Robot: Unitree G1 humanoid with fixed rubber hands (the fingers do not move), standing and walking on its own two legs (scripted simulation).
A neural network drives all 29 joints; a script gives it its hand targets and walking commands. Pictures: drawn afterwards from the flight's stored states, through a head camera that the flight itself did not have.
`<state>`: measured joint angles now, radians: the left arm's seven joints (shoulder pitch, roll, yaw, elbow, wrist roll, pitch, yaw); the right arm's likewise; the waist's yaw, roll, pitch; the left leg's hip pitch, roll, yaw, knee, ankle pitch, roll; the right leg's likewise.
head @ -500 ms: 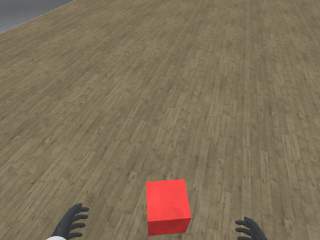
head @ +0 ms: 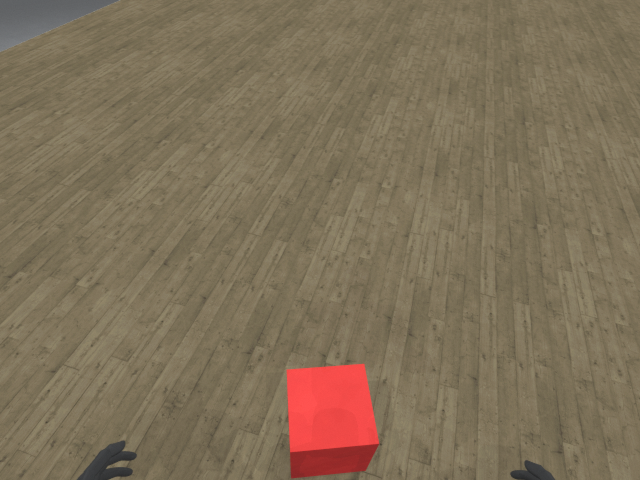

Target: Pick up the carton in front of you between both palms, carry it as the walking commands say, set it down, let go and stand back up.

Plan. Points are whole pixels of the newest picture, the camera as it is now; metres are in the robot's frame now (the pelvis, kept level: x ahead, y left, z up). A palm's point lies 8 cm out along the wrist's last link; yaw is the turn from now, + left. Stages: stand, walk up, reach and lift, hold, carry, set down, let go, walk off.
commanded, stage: stand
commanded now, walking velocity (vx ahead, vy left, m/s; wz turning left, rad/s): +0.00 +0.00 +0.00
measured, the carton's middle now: (327, 421) +0.43 -0.04 -0.65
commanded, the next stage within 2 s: none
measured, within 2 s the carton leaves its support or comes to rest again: neither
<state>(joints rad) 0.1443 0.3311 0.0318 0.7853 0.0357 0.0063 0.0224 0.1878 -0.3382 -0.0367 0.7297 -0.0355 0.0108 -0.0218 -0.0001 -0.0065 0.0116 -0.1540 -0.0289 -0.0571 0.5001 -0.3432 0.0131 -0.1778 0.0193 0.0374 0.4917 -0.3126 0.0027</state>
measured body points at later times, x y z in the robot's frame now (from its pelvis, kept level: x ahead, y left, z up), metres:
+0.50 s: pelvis -0.02 +0.00 +0.01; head -0.02 +0.01 +0.46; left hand +0.10 +0.30 -0.10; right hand +0.10 -0.30 -0.09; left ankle -0.05 +0.11 -0.74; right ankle -0.03 -0.12 -0.74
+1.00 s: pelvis -0.03 +0.00 +0.01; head -0.03 +0.00 +0.46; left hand +0.07 +0.31 -0.11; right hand +0.08 -0.31 -0.10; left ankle -0.05 +0.11 -0.74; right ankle -0.03 -0.12 -0.74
